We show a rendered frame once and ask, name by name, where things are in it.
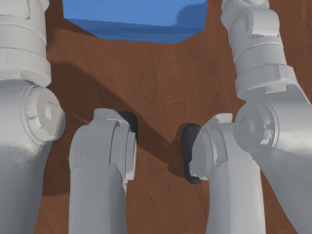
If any robot left foot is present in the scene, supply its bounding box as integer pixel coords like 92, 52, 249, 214
119, 111, 138, 144

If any robot right forearm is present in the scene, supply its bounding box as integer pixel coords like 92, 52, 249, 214
220, 0, 312, 106

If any carton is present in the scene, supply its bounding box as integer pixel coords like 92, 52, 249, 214
62, 0, 209, 44

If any robot left forearm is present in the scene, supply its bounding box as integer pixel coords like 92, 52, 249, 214
0, 0, 52, 89

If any robot right foot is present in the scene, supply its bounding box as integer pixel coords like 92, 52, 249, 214
180, 124, 202, 184

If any left robot upper arm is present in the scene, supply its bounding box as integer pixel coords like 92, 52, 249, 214
0, 84, 66, 234

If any robot foot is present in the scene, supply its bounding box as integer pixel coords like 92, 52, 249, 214
119, 111, 138, 144
180, 124, 202, 184

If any right robot upper arm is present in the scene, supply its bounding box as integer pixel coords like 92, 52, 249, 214
232, 98, 312, 234

